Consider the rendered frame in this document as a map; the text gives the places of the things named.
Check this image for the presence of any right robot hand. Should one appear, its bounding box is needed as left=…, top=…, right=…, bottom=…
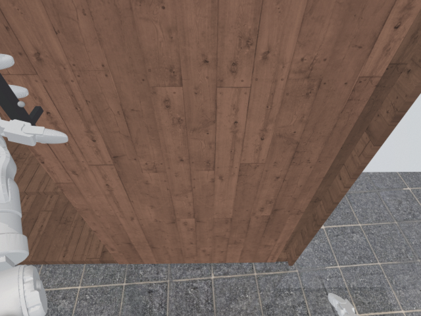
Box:
left=328, top=293, right=359, bottom=316

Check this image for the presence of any handle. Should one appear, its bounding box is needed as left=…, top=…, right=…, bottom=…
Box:
left=0, top=73, right=43, bottom=126

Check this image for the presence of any robot left upper arm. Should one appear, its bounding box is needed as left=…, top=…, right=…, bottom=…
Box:
left=0, top=265, right=47, bottom=316

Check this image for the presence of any left robot hand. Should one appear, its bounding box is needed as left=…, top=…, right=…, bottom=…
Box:
left=0, top=54, right=68, bottom=146

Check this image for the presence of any robot left forearm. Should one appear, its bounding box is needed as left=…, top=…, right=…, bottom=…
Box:
left=0, top=135, right=29, bottom=271

